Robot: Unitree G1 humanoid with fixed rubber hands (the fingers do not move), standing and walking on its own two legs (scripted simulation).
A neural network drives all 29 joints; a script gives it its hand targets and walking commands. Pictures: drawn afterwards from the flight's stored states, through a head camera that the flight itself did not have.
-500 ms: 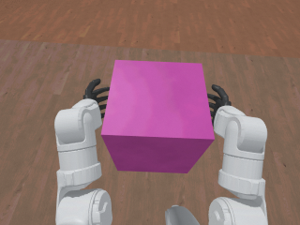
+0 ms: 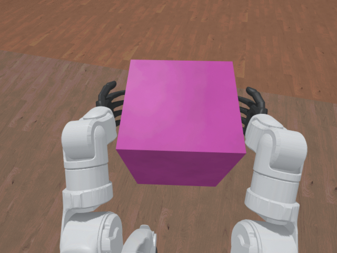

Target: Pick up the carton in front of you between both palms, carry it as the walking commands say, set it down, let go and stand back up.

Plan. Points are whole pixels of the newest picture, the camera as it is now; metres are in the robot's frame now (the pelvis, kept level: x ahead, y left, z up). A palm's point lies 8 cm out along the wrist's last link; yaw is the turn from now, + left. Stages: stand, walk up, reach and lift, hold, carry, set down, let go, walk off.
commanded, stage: carry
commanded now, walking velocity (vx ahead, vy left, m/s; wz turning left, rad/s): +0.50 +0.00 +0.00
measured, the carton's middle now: (178, 131) +0.38 +0.03 +0.08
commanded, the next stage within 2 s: none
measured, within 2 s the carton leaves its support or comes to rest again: neither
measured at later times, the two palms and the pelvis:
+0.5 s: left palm (145, 24) +0.67 +0.15 +0.19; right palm (253, 31) +0.66 -0.15 +0.19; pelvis +0.31 +0.01 +0.02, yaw +0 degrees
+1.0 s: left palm out of the picture +0.97 +0.17 +0.22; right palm out of the picture +0.95 -0.13 +0.22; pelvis +0.61 +0.03 +0.06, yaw +0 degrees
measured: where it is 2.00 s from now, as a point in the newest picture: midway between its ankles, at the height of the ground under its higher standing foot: (186, 100)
